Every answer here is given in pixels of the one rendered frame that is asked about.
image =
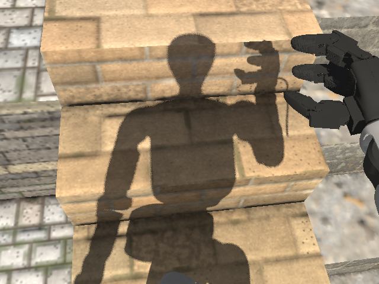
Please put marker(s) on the left robot thigh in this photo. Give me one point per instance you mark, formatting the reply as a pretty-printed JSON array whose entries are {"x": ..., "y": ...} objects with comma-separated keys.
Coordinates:
[{"x": 177, "y": 278}]

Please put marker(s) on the robot right hand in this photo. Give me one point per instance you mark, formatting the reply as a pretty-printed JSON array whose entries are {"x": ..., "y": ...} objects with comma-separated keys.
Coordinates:
[{"x": 351, "y": 72}]

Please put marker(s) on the robot right forearm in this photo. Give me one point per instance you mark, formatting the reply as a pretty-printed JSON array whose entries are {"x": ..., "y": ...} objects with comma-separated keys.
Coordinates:
[{"x": 369, "y": 143}]

